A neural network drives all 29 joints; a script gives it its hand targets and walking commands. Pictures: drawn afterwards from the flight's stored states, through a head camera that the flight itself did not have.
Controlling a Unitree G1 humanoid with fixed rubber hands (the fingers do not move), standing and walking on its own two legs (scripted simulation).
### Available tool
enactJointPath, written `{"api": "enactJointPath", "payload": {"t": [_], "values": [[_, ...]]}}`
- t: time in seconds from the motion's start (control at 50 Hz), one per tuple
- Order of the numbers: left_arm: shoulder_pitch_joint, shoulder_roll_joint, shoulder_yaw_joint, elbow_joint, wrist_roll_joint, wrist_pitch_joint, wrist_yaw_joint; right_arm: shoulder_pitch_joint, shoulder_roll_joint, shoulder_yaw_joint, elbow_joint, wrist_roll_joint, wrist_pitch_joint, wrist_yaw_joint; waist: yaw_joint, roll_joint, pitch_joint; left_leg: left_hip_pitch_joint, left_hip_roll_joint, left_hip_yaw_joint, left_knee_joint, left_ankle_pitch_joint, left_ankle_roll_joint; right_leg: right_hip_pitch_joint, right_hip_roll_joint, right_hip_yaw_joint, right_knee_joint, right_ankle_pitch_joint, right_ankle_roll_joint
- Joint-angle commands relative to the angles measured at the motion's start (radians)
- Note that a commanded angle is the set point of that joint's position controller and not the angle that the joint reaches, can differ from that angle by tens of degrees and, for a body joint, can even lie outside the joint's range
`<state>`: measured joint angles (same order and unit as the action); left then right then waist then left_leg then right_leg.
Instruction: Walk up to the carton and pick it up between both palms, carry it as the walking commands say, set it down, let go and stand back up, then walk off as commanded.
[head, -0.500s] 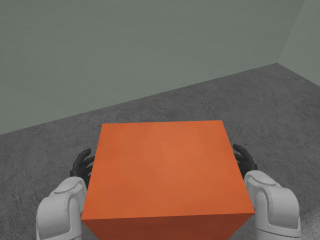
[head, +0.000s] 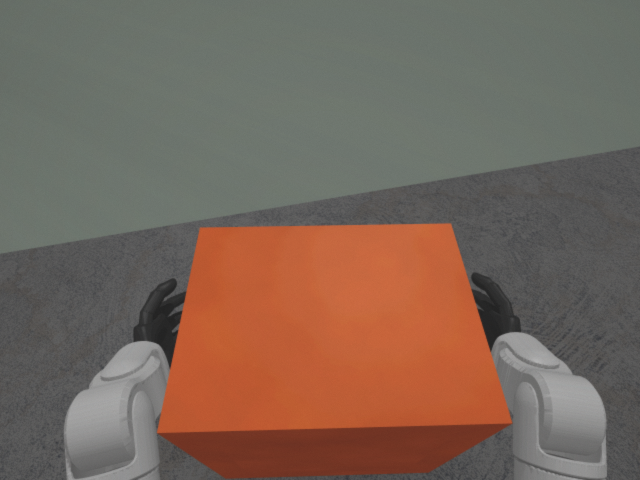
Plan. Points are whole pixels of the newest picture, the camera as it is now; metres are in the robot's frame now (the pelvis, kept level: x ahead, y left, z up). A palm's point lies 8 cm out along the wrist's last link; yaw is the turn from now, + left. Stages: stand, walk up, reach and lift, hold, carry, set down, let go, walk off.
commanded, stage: carry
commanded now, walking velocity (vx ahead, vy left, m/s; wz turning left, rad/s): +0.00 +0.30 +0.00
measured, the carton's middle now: (327, 363) +0.27 +0.00 +0.01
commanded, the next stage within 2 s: none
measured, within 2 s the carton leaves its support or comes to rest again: neither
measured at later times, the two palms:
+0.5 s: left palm out of the picture +0.22 +0.39 +0.05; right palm (310, 348) +0.26 +0.02 +0.07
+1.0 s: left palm out of the picture +0.14 +0.53 +0.09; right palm (168, 422) +0.19 +0.17 +0.06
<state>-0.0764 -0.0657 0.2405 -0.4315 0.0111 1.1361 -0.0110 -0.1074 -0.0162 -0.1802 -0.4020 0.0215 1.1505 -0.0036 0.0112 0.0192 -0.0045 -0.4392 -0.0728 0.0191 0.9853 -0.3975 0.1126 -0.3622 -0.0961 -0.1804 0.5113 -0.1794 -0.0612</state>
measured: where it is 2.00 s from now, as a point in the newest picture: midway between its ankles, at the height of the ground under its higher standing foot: outside the picture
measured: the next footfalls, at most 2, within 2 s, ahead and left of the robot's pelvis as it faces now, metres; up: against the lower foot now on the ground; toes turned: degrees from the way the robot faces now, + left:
left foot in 0.30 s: +0.04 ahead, +0.27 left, +0.00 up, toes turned +9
right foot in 0.64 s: +0.04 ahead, +0.15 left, +0.00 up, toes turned -7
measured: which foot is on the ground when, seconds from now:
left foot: up 0.00-0.28, down 0.30-0.64, up 0.66-1.00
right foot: down 0.00-0.30, up 0.32-0.62, down 0.64-1.00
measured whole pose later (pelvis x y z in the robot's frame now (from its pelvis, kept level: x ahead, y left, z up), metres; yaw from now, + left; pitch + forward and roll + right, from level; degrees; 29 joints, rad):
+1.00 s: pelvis -0.09 +0.32 +0.00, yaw +8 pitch +2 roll +4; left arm -0.06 -0.05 0.24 -0.40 0.01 1.15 -0.02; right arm -0.06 0.02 -0.20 -0.40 0.01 1.16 -0.02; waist -0.01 0.01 -0.01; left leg -0.42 0.02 -0.01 0.80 -0.40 0.08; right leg -0.36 -0.27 -0.15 0.43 -0.09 0.05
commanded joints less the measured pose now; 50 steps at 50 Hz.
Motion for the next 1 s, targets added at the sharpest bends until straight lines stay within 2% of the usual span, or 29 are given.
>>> {"api": "enactJointPath", "payload": {"t": [0.0,0.06,0.1,0.12,0.16,0.18,0.22,0.24,0.26,0.28,0.3,0.36,0.42,0.5,0.54,0.56,0.58,0.6,0.62,0.64,0.68,0.7,0.8,0.84,0.88,0.9,0.92,0.94,0.98], "values": [[-0.429,-0.717,-0.771,-0.084,-0.338,0.040,-0.220,-0.454,0.855,0.746,-0.153,0.252,0.010,0.157,0.005,-0.194,-0.332,-0.108,0.083,-0.033,-0.067,-0.027,-0.105,0.307,-0.317,0.277,-0.184,0.316,-0.061],[-0.464,-0.693,-0.763,-0.152,-0.345,0.039,-0.211,-0.454,0.863,0.746,-0.165,0.263,0.009,0.151,-0.001,-0.248,-0.396,-0.040,0.081,0.016,-0.180,-0.043,-0.102,0.316,-0.299,0.205,-0.153,0.376,-0.033],[-0.420,-0.693,-0.761,-0.132,-0.342,0.038,-0.215,-0.487,0.847,0.778,-0.220,0.270,0.007,0.145,-0.004,-0.360,-0.358,-0.036,0.100,0.032,-0.221,-0.029,-0.103,0.299,-0.307,0.180,-0.142,0.414,-0.012],[-0.444,-0.717,-0.767,-0.124,-0.338,0.041,-0.210,-0.479,0.858,0.763,-0.205,0.269,0.012,0.146,0.001,-0.303,-0.370,-0.009,0.086,0.058,-0.266,-0.017,-0.107,0.275,-0.314,0.179,-0.132,0.390,-0.012],[-0.360,-0.694,-0.765,-0.115,-0.328,0.035,-0.207,-0.458,0.844,0.780,-0.216,0.277,0.003,0.146,0.000,-0.410,-0.389,0.000,0.091,0.075,-0.374,0.037,-0.110,0.328,-0.297,0.128,-0.067,0.542,0.027],[-0.371,-0.721,-0.771,-0.123,-0.343,0.032,-0.207,-0.473,0.839,0.778,-0.262,0.281,-0.003,0.140,0.002,-0.398,-0.434,0.042,0.073,0.104,-0.429,0.075,-0.113,0.327,-0.290,0.123,-0.046,0.526,0.035],[-0.420,-0.712,-0.798,-0.158,-0.331,0.026,-0.198,-0.453,0.853,0.776,-0.218,0.291,-0.002,0.146,-0.015,-0.245,-0.466,0.226,0.110,0.063,-0.629,0.136,-0.080,0.251,-0.203,0.049,0.089,0.306,0.083],[-0.408,-0.720,-0.811,-0.166,-0.324,0.025,-0.193,-0.469,0.864,0.775,-0.242,0.295,-0.005,0.154,-0.023,-0.073,-0.461,0.329,0.188,-0.024,-0.638,0.256,-0.042,0.062,-0.130,0.021,0.164,-0.038,0.113],[-0.480,-0.693,-0.826,-0.213,-0.336,0.021,-0.188,-0.457,0.871,0.763,-0.222,0.291,-0.008,0.157,-0.045,0.175,-0.449,0.438,0.362,-0.244,-0.630,0.581,0.044,-0.195,-0.021,-0.029,0.421,-0.387,0.147],[-0.453,-0.695,-0.818,-0.172,-0.331,0.029,-0.192,-0.392,0.868,0.750,-0.180,0.275,-0.001,0.155,-0.032,0.253,-0.423,0.419,0.426,-0.277,-0.567,0.771,0.107,-0.287,0.022,0.020,0.646,-0.523,0.139],[-0.435,-0.718,-0.836,-0.151,-0.336,0.022,-0.190,-0.411,0.877,0.766,-0.215,0.287,-0.009,0.159,-0.021,0.157,-0.400,0.369,0.385,-0.157,-0.512,0.873,0.117,-0.263,0.025,0.085,0.749,-0.487,0.118],[-0.526,-0.756,-0.877,-0.229,-0.376,0.015,-0.192,-0.459,0.871,0.744,-0.231,0.290,-0.014,0.166,-0.016,0.201,-0.318,0.401,0.260,-0.012,-0.496,0.869,0.016,-0.327,0.039,0.046,0.711,-0.355,0.116],[-0.575,-0.771,-0.871,-0.244,-0.362,0.020,-0.176,-0.404,0.868,0.690,-0.168,0.266,-0.005,0.179,-0.015,0.282,-0.343,0.423,0.237,-0.006,-0.490,0.823,0.037,-0.304,0.055,0.040,0.609,-0.309,0.133],[-0.468,-0.738,-0.825,-0.160,-0.344,0.030,-0.185,-0.373,0.854,0.706,-0.170,0.238,-0.012,0.165,-0.022,0.134,-0.379,0.367,0.288,-0.093,-0.509,0.657,0.102,-0.103,0.084,0.013,0.319,-0.293,0.088],[-0.435,-0.739,-0.808,-0.150,-0.344,0.031,-0.191,-0.387,0.877,0.725,-0.175,0.249,-0.015,0.158,-0.002,0.070,-0.420,0.327,0.252,-0.056,-0.430,0.724,0.090,0.093,0.072,0.001,0.052,-0.083,0.071],[-0.444,-0.742,-0.810,-0.148,-0.341,0.029,-0.195,-0.355,0.864,0.732,-0.161,0.242,-0.014,0.160,0.003,0.059,-0.446,0.239,0.217,-0.040,-0.404,0.555,0.067,0.216,0.034,0.042,-0.046,-0.004,0.066],[-0.397,-0.751,-0.799,-0.109,-0.338,0.029,-0.202,-0.372,0.857,0.741,-0.171,0.233,-0.017,0.155,0.021,-0.092,-0.469,0.098,0.197,0.007,-0.322,0.369,0.028,0.385,-0.114,0.188,-0.147,0.086,0.050],[-0.406,-0.775,-0.800,-0.091,-0.340,0.020,-0.212,-0.457,0.857,0.746,-0.226,0.241,-0.022,0.151,0.009,-0.310,-0.484,-0.070,0.121,0.021,-0.124,-0.040,-0.034,0.473,-0.381,0.479,-0.150,0.407,-0.032],[-0.359,-0.756,-0.783,-0.054,-0.312,0.025,-0.213,-0.459,0.866,0.747,-0.181,0.249,-0.015,0.160,0.008,-0.325,-0.392,-0.153,0.091,-0.072,0.079,-0.124,-0.072,0.384,-0.489,0.611,-0.187,0.424,-0.100],[-0.417,-0.764,-0.804,-0.118,-0.328,0.016,-0.214,-0.529,0.889,0.772,-0.236,0.283,-0.017,0.166,0.018,-0.219,-0.392,-0.145,0.089,-0.156,0.182,-0.080,-0.072,0.323,-0.451,0.534,-0.167,0.388,-0.128],[-0.402,-0.774,-0.781,-0.070,-0.307,0.022,-0.218,-0.540,0.876,0.767,-0.222,0.278,-0.022,0.166,0.018,-0.076,-0.300,-0.203,0.073,-0.152,0.169,-0.037,-0.080,0.283,-0.365,0.419,-0.191,0.264,-0.080],[-0.441,-0.771,-0.785,-0.123,-0.323,0.016,-0.212,-0.517,0.863,0.768,-0.240,0.277,-0.021,0.168,0.012,-0.066,-0.320,-0.196,0.084,-0.125,0.134,-0.033,-0.096,0.301,-0.343,0.381,-0.173,0.307,-0.071],[-0.347,-0.729,-0.733,-0.018,-0.291,0.039,-0.216,-0.469,0.843,0.761,-0.165,0.260,0.001,0.164,0.010,-0.186,-0.282,-0.100,0.069,-0.018,-0.034,0.011,-0.116,0.255,-0.279,0.270,-0.185,0.341,-0.024],[-0.311,-0.703,-0.728,-0.040,-0.281,0.037,-0.216,-0.474,0.848,0.794,-0.208,0.278,-0.001,0.160,0.007,-0.293,-0.329,-0.029,0.062,-0.003,-0.105,-0.046,-0.111,0.237,-0.274,0.265,-0.212,0.164,-0.005],[-0.337,-0.704,-0.717,-0.024,-0.284,0.038,-0.221,-0.512,0.840,0.789,-0.217,0.275,-0.001,0.154,0.002,-0.315,-0.307,0.014,0.035,0.060,-0.185,-0.039,-0.117,0.204,-0.250,0.231,-0.221,0.061,0.013],[-0.373,-0.681,-0.735,-0.072,-0.298,0.036,-0.220,-0.443,0.834,0.781,-0.189,0.262,0.005,0.151,-0.004,-0.394,-0.306,0.030,0.079,0.046,-0.276,-0.015,-0.108,0.211,-0.262,0.207,-0.200,0.108,0.025],[-0.349,-0.692,-0.718,-0.029,-0.280,0.039,-0.219,-0.517,0.831,0.790,-0.221,0.282,0.002,0.156,0.005,-0.341,-0.316,0.051,0.053,0.087,-0.309,-0.021,-0.117,0.209,-0.268,0.207,-0.200,0.072,0.024],[-0.314,-0.697,-0.731,-0.021,-0.286,0.036,-0.214,-0.540,0.813,0.800,-0.276,0.289,-0.001,0.148,0.004,-0.428,-0.324,0.078,0.059,0.091,-0.359,0.012,-0.114,0.181,-0.280,0.203,-0.196,0.036,0.036],[-0.400,-0.700,-0.784,-0.116,-0.306,0.026,-0.213,-0.483,0.832,0.792,-0.244,0.294,-0.005,0.153,-0.014,-0.299,-0.396,0.212,0.100,0.055,-0.524,0.055,-0.084,0.153,-0.252,0.144,-0.045,0.091,0.062]]}}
